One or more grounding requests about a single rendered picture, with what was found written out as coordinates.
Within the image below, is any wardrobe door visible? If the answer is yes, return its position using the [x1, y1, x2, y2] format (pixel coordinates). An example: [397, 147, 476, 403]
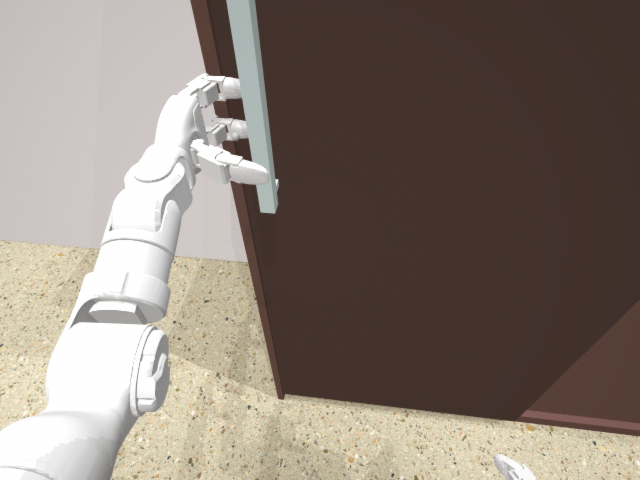
[210, 0, 640, 422]
[527, 300, 640, 423]

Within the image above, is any left robot forearm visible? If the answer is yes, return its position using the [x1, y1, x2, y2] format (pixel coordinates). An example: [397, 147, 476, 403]
[45, 143, 196, 404]

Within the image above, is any robot left upper arm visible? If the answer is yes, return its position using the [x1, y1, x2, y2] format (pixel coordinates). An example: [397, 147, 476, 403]
[0, 322, 170, 480]

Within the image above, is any handle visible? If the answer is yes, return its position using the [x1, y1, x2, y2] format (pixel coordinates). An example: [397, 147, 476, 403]
[226, 0, 279, 214]

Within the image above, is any robot left hand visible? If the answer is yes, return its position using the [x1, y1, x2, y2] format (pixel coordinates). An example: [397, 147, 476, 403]
[154, 73, 269, 185]

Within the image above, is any robot right hand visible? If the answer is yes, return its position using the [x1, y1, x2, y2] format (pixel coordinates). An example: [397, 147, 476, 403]
[494, 454, 536, 480]

